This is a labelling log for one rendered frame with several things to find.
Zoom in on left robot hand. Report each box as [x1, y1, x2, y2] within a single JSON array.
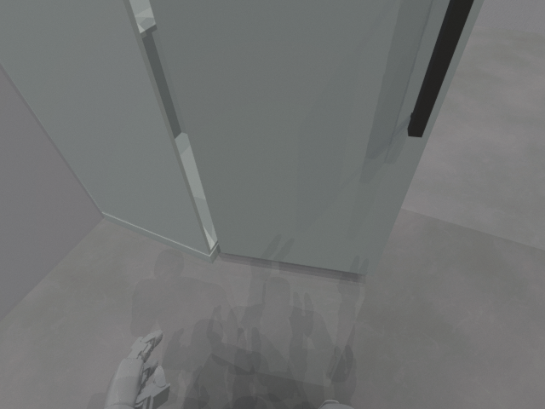
[[104, 330, 170, 409]]

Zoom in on fridge door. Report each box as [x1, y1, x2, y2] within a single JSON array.
[[149, 0, 484, 276]]

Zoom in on handle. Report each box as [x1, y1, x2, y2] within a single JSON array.
[[408, 0, 474, 137]]

